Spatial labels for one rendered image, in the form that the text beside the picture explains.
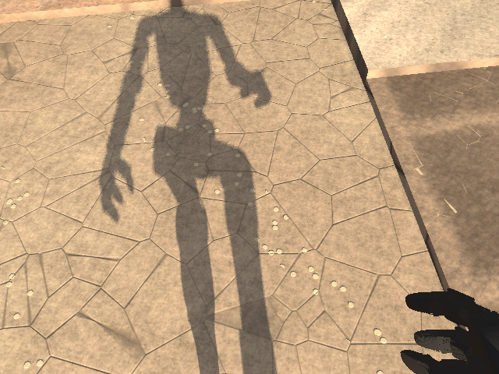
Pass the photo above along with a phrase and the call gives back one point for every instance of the robot right hand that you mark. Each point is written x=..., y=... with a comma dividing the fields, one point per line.
x=476, y=350

